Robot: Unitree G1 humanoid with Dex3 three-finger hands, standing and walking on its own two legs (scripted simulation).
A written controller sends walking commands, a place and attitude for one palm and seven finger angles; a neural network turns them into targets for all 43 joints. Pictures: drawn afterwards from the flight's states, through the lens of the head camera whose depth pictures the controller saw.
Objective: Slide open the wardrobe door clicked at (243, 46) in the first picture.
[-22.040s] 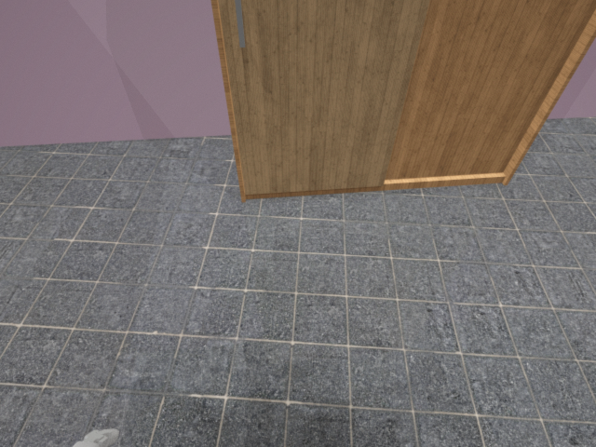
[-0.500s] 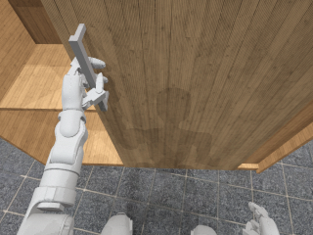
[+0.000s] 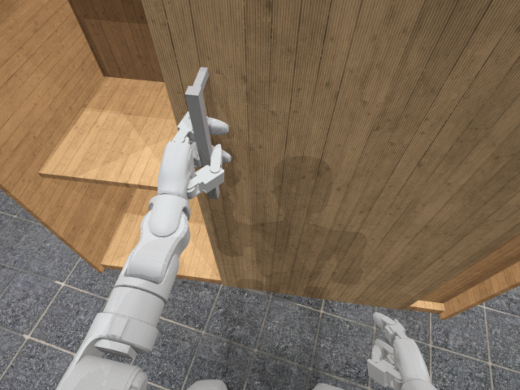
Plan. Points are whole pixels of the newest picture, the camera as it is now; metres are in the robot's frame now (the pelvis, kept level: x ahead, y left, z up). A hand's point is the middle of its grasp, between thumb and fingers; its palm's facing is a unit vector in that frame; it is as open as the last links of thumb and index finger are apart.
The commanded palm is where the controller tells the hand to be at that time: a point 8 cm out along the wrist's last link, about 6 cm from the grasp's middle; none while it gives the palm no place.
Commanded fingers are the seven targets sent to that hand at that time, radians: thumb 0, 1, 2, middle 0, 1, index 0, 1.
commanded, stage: stop walking and hold the door there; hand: left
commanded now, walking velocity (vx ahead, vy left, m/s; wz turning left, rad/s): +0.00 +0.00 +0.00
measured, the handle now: (208, 143) +0.44 +0.14 +0.10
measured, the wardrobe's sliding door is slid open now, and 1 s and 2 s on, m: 0.49 0.49 0.49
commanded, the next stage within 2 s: loosen the grip on the handle in 0.26 s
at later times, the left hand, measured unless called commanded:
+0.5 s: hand (213, 161) +0.40 +0.12 +0.11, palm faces +0.06 -0.99 -0.12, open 6.4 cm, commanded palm +0.35 +0.16 +0.10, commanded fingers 0.00 -0.07 0.43 -0.45 -1.40 -0.45 -1.40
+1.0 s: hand (221, 172) +0.39 +0.11 +0.10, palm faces +0.09 -0.99 -0.14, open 14.4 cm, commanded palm +0.35 +0.16 +0.11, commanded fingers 0.00 -0.55 0.20 -0.25 -1.15 -0.25 -1.15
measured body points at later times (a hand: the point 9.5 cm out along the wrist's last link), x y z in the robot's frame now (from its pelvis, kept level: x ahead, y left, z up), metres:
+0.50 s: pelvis +0.00 -0.01 +0.00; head +0.01 -0.01 +0.45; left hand +0.39 +0.18 +0.12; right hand +0.13 -0.25 -0.10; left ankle +0.01 +0.12 -0.74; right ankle +0.00 -0.13 -0.74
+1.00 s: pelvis -0.01 -0.01 -0.01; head +0.01 -0.02 +0.44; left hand +0.38 +0.16 +0.11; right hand +0.08 -0.27 -0.12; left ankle +0.01 +0.12 -0.74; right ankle +0.00 -0.13 -0.74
